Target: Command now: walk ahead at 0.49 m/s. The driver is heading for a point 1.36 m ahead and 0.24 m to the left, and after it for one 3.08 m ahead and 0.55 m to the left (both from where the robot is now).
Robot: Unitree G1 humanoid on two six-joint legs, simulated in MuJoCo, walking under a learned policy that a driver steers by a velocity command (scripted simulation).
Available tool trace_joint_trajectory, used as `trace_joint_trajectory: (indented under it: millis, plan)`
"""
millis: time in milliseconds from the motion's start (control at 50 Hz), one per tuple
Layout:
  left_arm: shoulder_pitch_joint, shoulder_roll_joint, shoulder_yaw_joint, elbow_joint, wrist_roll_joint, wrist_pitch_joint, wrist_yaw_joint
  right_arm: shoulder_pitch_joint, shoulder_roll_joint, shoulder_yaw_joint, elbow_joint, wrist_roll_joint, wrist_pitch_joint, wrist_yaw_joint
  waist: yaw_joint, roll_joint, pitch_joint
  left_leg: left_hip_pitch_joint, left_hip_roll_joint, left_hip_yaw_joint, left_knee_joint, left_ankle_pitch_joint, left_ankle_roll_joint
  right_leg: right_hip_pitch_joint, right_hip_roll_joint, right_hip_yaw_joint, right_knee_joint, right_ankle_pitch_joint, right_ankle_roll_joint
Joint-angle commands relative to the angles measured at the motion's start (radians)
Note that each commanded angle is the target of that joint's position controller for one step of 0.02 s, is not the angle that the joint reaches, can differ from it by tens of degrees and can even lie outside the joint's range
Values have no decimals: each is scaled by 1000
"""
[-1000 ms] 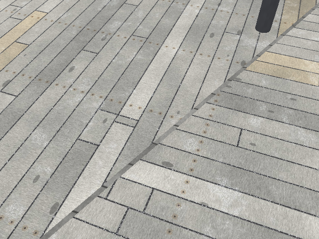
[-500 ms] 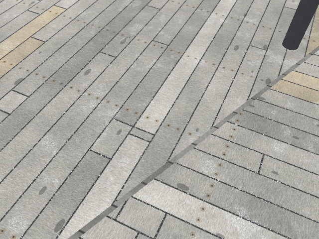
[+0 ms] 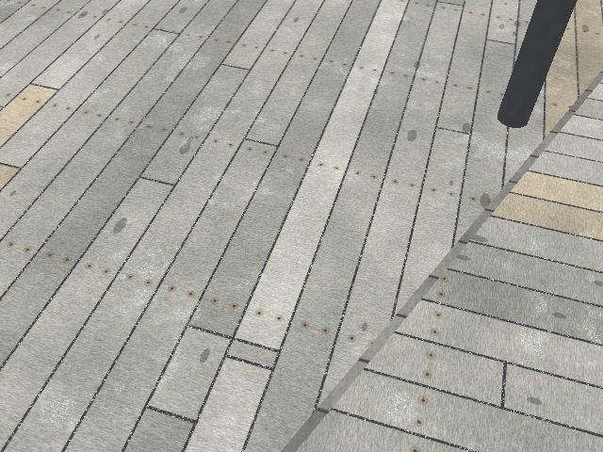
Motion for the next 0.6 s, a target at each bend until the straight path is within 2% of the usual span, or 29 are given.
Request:
trace_joint_trajectory:
  millis: [20, 60, 100, 140, 160, 180, 200, 220, 240, 260, 280, 300, 320, 340, 360, 380, 400, 440, 520, 600]
  plan:
    - [-185, 32, -2, -101, -5, -21, -17, 80, -149, -31, -13, 4, 3, -9, -16, 91, 141, 17, 288, -125, -49, 306, 94, -68, 22, -27, -107, 9, -1]
    - [-232, 29, -6, -123, -8, -30, -31, 98, -157, -36, -6, 4, 14, -10, -21, 98, 155, 86, 311, -124, -12, 365, 100, -80, 32, -34, -150, -41, -16]
    - [-242, 36, -6, -137, -10, -40, -44, 86, -174, -43, -9, 3, 22, -13, -2, 111, 146, 126, 328, -115, 46, 503, 96, -34, 54, -53, -184, -111, -41]
    - [-147, 78, 12, -120, -7, -45, -44, 53, -202, -51, -24, -2, 26, -14, 62, 160, 61, 133, 323, -104, 173, 861, 78, 159, 117, -96, -189, -176, -74]
    - [-2, 119, 34, -81, -8, -45, -39, 26, -209, -52, -32, -6, 32, -12, 139, 180, -25, 108, 295, -81, 331, 1011, 61, 345, 153, -118, -206, -172, -102]
    - [207, 175, 58, -23, -6, -42, -28, -18, -207, -47, -56, -12, 30, -6, 234, 183, -147, -69, 260, -67, 559, 941, 32, 669, 92, -44, -184, -124, -150]
    - [395, 278, 85, 13, 25, -34, -15, 50, -116, -20, -82, -20, 13, 6, 234, -15, -339, -466, 126, -28, 970, 475, -28, 1117, -192, 356, -171, -179, -290]
    - [412, 233, 69, 32, 24, -27, -15, 110, -55, 0, -56, 2, -18, 18, 204, -176, -463, -686, -2, -157, 1221, -301, -42, 1251, -338, 757, -346, -286, -386]
    - [327, 162, 49, 28, 10, -26, -15, 8, -163, -30, -84, 32, -40, 20, 203, -117, -298, -781, 74, -211, 1292, -272, -15, 1116, -280, 644, -386, -329, -314]
    - [219, 119, 35, 5, 6, -26, -13, -98, -198, -39, -124, 49, -48, 16, 168, -60, -155, -787, 132, -166, 1254, -176, -6, 923, -241, 461, -419, -264, -265]
    - [147, 86, 22, -2, 10, -31, -21, -146, -191, -44, -135, 40, -44, 7, 125, 33, -73, -741, 174, -135, 1188, -105, -9, 749, -199, 349, -465, -175, -237]
    - [115, 62, 14, -3, 19, -37, -27, -137, -176, -53, -136, 25, -30, -1, 84, 35, -34, -679, 206, -133, 1129, -59, -10, 636, -159, 270, -503, -142, -218]
    - [109, 62, 14, 8, 25, -39, -32, -102, -139, -49, -132, 20, -13, -2, 55, 4, -18, -620, 222, -135, 1097, -46, -17, 560, -140, 231, -534, -135, -220]
    - [119, 65, 15, 20, 22, -40, -33, -79, -111, -46, -126, 19, 0, -4, 41, 1, -2, -602, 229, -128, 1061, -45, -24, 521, -125, 195, -555, -116, -224]
    - [136, 75, 17, 35, 20, -42, -31, -89, -105, -48, -132, 19, 9, -6, 34, -2, 18, -609, 236, -118, 1025, -33, -33, 486, -115, 161, -573, -99, -225]
    - [149, 88, 19, 45, 23, -43, -25, -123, -118, -53, -147, 17, 14, -10, 32, -3, 36, -637, 241, -110, 984, 4, -43, 473, -103, 130, -585, -77, -222]
    - [168, 108, 23, 53, 23, -43, -18, -169, -124, -55, -167, 10, 15, -11, 39, -8, 50, -676, 247, -104, 928, 53, -54, 476, -105, 114, -591, -50, -223]
    - [211, 123, 27, 67, 19, -36, -4, -259, -125, -56, -197, 1, 13, -9, 64, 0, 58, -723, 248, -94, 788, 174, -64, 509, -91, 86, -593, -32, -207]
    - [281, 151, 31, 88, 6, -27, 8, -421, -105, -46, -238, 9, 4, 4, 117, -4, 71, -673, 200, -52, 518, 339, -61, 555, -69, 39, -592, -74, -166]
    - [347, 159, 37, 125, -4, -13, 12, -531, -120, -44, -281, 19, -2, 25, 148, -12, 101, -710, 183, -61, 407, 294, -44, 701, -129, 65, -543, -111, -159]
Next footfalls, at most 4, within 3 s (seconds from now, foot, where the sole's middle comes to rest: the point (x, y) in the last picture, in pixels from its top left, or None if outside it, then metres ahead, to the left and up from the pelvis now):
0.18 right None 0.31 -0.13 -0.78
0.72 left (235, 419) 0.60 0.11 -0.78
1.28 right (327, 300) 0.91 -0.13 -0.78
1.86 left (224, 230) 1.17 0.15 -0.78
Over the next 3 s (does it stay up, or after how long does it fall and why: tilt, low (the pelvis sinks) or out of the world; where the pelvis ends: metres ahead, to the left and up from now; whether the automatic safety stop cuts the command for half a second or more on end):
stays up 1.57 0.31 0.00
